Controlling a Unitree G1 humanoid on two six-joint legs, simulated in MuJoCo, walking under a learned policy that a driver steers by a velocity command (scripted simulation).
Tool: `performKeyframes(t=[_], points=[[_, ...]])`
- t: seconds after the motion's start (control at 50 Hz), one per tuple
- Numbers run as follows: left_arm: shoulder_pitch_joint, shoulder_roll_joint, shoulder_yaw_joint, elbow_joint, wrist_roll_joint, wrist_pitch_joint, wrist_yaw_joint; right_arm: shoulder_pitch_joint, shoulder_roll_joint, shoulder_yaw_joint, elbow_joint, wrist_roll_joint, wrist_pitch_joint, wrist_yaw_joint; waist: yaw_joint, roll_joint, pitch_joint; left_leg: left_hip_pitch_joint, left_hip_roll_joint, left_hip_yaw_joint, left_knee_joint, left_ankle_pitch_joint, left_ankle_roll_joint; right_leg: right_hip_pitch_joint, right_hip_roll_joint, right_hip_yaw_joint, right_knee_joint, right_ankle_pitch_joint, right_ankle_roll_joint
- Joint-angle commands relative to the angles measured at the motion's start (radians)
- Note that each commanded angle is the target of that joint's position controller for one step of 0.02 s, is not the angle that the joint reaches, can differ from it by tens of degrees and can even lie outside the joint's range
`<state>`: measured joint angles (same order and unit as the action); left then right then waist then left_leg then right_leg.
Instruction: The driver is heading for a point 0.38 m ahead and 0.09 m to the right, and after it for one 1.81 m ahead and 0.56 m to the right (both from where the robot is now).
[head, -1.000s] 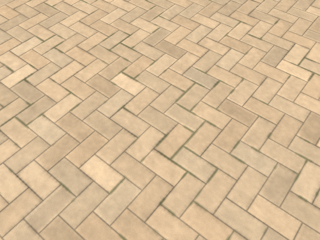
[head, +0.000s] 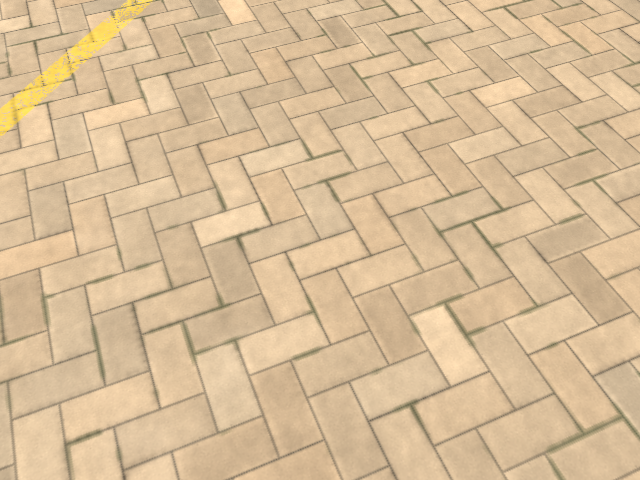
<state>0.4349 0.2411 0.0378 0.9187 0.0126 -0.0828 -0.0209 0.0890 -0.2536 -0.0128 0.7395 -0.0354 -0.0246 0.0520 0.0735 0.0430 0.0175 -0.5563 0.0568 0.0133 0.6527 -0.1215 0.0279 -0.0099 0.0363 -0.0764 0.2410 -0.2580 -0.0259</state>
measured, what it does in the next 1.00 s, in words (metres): walks ahead, turning right: left foot, then right foot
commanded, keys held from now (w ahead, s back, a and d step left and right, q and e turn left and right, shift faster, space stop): w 0.10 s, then w+e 0.90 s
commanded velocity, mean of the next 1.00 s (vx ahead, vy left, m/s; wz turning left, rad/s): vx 0.50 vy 0.00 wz -0.37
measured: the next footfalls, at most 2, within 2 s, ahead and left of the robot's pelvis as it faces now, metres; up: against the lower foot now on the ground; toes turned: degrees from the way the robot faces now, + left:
left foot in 0.08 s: +0.19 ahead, +0.11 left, +0.00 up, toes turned +3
right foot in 0.62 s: +0.46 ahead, -0.09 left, +0.00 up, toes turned -19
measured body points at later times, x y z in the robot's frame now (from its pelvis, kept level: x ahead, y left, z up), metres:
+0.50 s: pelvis +0.25 +0.03 +0.00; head +0.28 +0.03 +0.44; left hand +0.43 +0.24 -0.13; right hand +0.19 -0.22 -0.14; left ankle +0.15 +0.11 -0.74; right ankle +0.39 -0.12 -0.70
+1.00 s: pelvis +0.51 -0.06 +0.00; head +0.54 -0.09 +0.45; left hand +0.63 +0.20 -0.12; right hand +0.57 -0.36 -0.11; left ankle +0.73 +0.03 -0.68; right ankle +0.43 -0.08 -0.74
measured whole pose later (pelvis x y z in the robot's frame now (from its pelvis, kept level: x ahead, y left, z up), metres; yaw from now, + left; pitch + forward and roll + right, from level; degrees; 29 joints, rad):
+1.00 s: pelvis +0.51 -0.06 +0.00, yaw -27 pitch +1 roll +0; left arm 0.39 0.27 0.07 0.88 0.00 -0.04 -0.01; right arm 0.08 -0.26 -0.03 0.75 -0.04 -0.02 0.02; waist 0.07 0.04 0.04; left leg -0.66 0.11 -0.05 0.78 -0.07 -0.06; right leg -0.05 0.15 0.11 0.29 -0.24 -0.13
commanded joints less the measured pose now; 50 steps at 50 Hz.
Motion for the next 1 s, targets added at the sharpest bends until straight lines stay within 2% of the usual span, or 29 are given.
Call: performKeyframes(t=[0.02,0.04,0.06,0.08,0.1,0.12,0.14,0.16,0.18,0.22,0.26,0.3,0.4,0.5,0.54,0.58,0.6,0.62,0.64,0.66,0.68,0.7,0.72,0.74,0.76,0.8,0.86,0.94,1.0], points=[[0.001,0.176,0.038,-0.032,0.001,-0.004,0.005,-0.068,-0.074,-0.014,-0.080,0.002,-0.019,-0.010,-0.032,-0.142,0.037,0.096,-0.026,0.050,-0.072,-0.029,0.027,-0.051,-0.274,0.142,-0.035,0.404,-0.133],[-0.003,0.182,0.040,-0.027,0.001,0.001,0.007,-0.039,-0.079,-0.017,-0.071,-0.001,-0.023,-0.015,-0.050,-0.138,0.027,0.147,-0.043,0.059,-0.104,-0.053,0.042,-0.037,-0.276,0.136,0.014,0.472,-0.125],[-0.009,0.181,0.038,-0.021,-0.003,0.006,0.009,0.043,-0.084,-0.024,-0.042,-0.008,-0.029,-0.021,-0.093,-0.114,-0.007,0.263,-0.070,0.070,-0.170,-0.043,0.059,-0.040,-0.253,0.104,0.124,0.583,-0.109],[0.003,0.155,0.029,-0.017,-0.004,0.008,0.010,0.188,-0.116,-0.040,0.012,-0.021,-0.040,-0.031,-0.145,-0.066,-0.094,0.462,-0.068,0.050,-0.198,-0.049,0.086,-0.096,-0.203,0.060,0.311,0.601,-0.089],[-0.019,0.112,0.014,-0.059,-0.003,0.006,0.010,0.375,-0.193,-0.061,0.040,-0.039,-0.047,-0.044,-0.222,0.054,-0.227,0.694,0.164,-0.206,-0.234,-0.170,0.142,-0.266,-0.150,0.011,0.608,0.318,-0.062],[0.074,0.033,-0.001,-0.082,-0.020,0.008,0.009,0.399,-0.292,-0.087,0.050,-0.024,-0.037,-0.052,-0.174,0.283,-0.290,0.859,0.388,-0.636,-0.374,-0.232,0.249,-0.585,0.019,-0.001,0.900,-0.272,-0.035],[-0.001,0.143,0.027,-0.061,0.005,0.021,0.020,0.340,-0.221,-0.076,0.041,0.009,-0.030,-0.052,-0.174,0.088,-0.178,0.758,0.346,-0.590,-0.388,-0.261,0.228,-0.666,-0.036,0.119,0.971,-0.245,-0.051],[-0.047,0.130,0.029,-0.072,-0.002,0.018,0.012,0.254,-0.161,-0.057,0.032,0.011,-0.034,-0.050,-0.136,0.052,-0.073,0.640,0.300,-0.441,-0.403,-0.195,0.200,-0.662,-0.072,0.139,0.950,-0.152,-0.059],[-0.058,0.106,0.024,-0.064,-0.009,0.019,0.007,0.208,-0.113,-0.045,0.032,0.008,-0.042,-0.046,-0.109,0.030,-0.030,0.549,0.254,-0.333,-0.440,-0.099,0.170,-0.618,-0.100,0.136,0.903,-0.092,-0.055],[-0.034,0.086,0.024,-0.039,0.011,0.044,-0.002,0.180,-0.073,-0.034,0.044,0.012,-0.058,-0.052,-0.070,0.059,0.001,0.457,0.194,-0.192,-0.487,-0.003,0.124,-0.547,-0.119,0.129,0.856,-0.040,-0.035],[-0.049,0.070,0.026,-0.038,0.013,0.059,-0.013,0.208,-0.079,-0.037,0.065,0.015,-0.076,-0.054,-0.059,0.041,0.005,0.451,0.186,-0.123,-0.509,0.108,0.124,-0.553,-0.111,0.124,0.861,0.008,-0.025],[-0.109,0.060,0.027,-0.055,0.014,0.066,-0.021,0.234,-0.090,-0.042,0.085,0.020,-0.084,-0.057,-0.059,0.028,0.026,0.468,0.184,-0.058,-0.528,0.161,0.124,-0.620,-0.121,0.121,0.842,0.073,-0.015],[-0.281,0.037,0.017,-0.114,0.015,0.066,-0.033,0.279,-0.076,-0.040,0.124,0.019,-0.084,-0.062,-0.082,0.019,0.071,0.499,0.157,0.080,-0.532,0.254,0.113,-0.687,-0.117,0.075,0.649,0.232,-0.002],[-0.427,0.027,0.000,-0.178,0.021,0.063,-0.047,0.351,-0.100,-0.045,0.172,0.017,-0.076,-0.075,-0.119,0.017,0.097,0.596,0.185,0.164,-0.488,0.410,0.097,-0.633,-0.089,-0.028,0.430,0.245,-0.049],[-0.418,0.038,0.004,-0.185,0.022,0.063,-0.044,0.349,-0.117,-0.048,0.183,0.014,-0.067,-0.081,-0.102,0.026,0.078,0.655,0.197,0.197,-0.406,0.631,0.085,-0.578,-0.051,-0.061,0.392,0.173,-0.086],[-0.337,0.060,0.015,-0.168,0.025,0.064,-0.035,0.333,-0.148,-0.056,0.186,0.011,-0.055,-0.088,-0.060,0.056,0.015,0.694,0.204,0.225,-0.237,0.916,0.077,-0.467,0.015,-0.097,0.386,0.060,-0.133],[-0.248,0.080,0.027,-0.145,0.026,0.060,-0.029,0.326,-0.163,-0.060,0.184,0.009,-0.045,-0.089,-0.022,0.058,-0.039,0.683,0.206,0.229,-0.086,0.952,0.078,-0.366,0.048,-0.097,0.362,0.016,-0.160],[-0.107,0.110,0.046,-0.102,0.033,0.052,-0.020,0.315,-0.171,-0.062,0.176,0.012,-0.037,-0.087,0.044,0.028,-0.116,0.593,0.192,0.241,0.132,0.829,0.063,-0.168,0.068,-0.069,0.281,0.038,-0.195],[0.027,0.203,0.079,-0.073,0.043,0.051,-0.004,0.314,-0.141,-0.054,0.144,0.013,-0.040,-0.082,0.094,-0.075,-0.212,0.372,0.153,0.244,0.445,0.446,0.034,0.073,-0.113,0.179,0.236,-0.060,-0.256],[-0.039,0.296,0.103,-0.099,0.018,0.065,0.003,0.319,-0.062,-0.045,0.073,0.027,-0.050,-0.059,0.012,-0.317,-0.282,-0.070,-0.101,0.147,0.818,-0.403,-0.030,0.329,-0.371,0.767,0.103,-0.028,-0.422],[-0.035,0.279,0.101,-0.103,-0.006,0.076,0.005,0.203,-0.132,-0.053,0.048,0.014,-0.064,-0.055,0.052,-0.115,-0.244,-0.184,-0.054,-0.045,0.837,-0.344,-0.017,0.299,-0.366,0.750,0.044,0.041,-0.411],[-0.086,0.235,0.090,-0.097,-0.008,0.075,0.014,0.164,-0.111,-0.046,0.032,0.026,-0.078,-0.051,0.020,-0.069,-0.123,-0.203,-0.002,-0.055,0.771,-0.252,-0.010,0.181,-0.351,0.614,0.033,0.111,-0.381],[-0.122,0.180,0.076,-0.091,-0.007,0.070,0.016,0.183,-0.108,-0.045,0.044,0.028,-0.084,-0.054,-0.033,0.001,-0.031,-0.143,0.033,-0.049,0.660,-0.208,-0.013,0.034,-0.305,0.521,0.012,0.235,-0.332],[-0.154,0.155,0.068,-0.092,-0.010,0.061,0.021,0.180,-0.102,-0.045,0.042,0.011,-0.071,-0.055,-0.068,0.008,-0.001,-0.086,0.055,-0.057,0.587,-0.205,-0.024,-0.053,-0.251,0.447,0.004,0.308,-0.299],[-0.180,0.138,0.061,-0.099,-0.012,0.053,0.022,0.209,-0.093,-0.042,0.051,-0.006,-0.050,-0.053,-0.094,-0.007,-0.006,-0.023,0.061,-0.055,0.546,-0.199,-0.038,-0.109,-0.213,0.392,-0.009,0.356,-0.283],[-0.161,0.148,0.060,-0.095,-0.017,0.032,0.017,0.216,-0.080,-0.041,0.045,-0.017,-0.018,-0.046,-0.107,-0.029,-0.017,0.004,0.058,-0.036,0.482,-0.193,-0.061,-0.150,-0.176,0.349,-0.019,0.422,-0.281],[-0.110,0.180,0.068,-0.087,-0.014,0.025,0.015,0.113,-0.073,-0.039,0.003,-0.013,-0.004,-0.041,-0.083,-0.058,0.013,-0.054,0.058,-0.015,0.350,-0.088,-0.087,-0.171,-0.143,0.336,-0.047,0.381,-0.260],[-0.030,0.181,0.069,-0.079,-0.013,0.030,0.015,-0.040,-0.076,-0.035,-0.049,-0.006,-0.006,-0.036,-0.020,-0.092,0.025,-0.116,0.037,-0.019,0.162,0.058,-0.094,-0.094,-0.126,0.359,-0.030,0.372,-0.217],[0.020,0.186,0.070,-0.074,-0.007,0.032,0.021,-0.128,-0.077,-0.028,-0.081,0.000,-0.014,-0.031,0.016,-0.100,0.023,-0.128,0.007,-0.021,0.063,0.093,-0.086,-0.020,-0.134,0.387,0.011,0.429,-0.210]])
